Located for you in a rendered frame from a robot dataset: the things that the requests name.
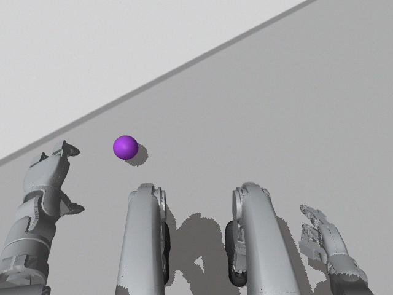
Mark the left robot hand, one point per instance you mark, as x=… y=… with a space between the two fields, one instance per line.
x=51 y=171

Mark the ball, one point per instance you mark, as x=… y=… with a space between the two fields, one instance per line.
x=125 y=147

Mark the right robot arm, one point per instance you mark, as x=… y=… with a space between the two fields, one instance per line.
x=346 y=278

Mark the left robot arm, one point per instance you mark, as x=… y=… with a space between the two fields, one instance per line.
x=23 y=262

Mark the right robot hand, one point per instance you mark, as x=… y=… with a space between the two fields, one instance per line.
x=327 y=240

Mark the right robot foot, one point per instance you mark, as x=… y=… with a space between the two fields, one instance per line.
x=236 y=279

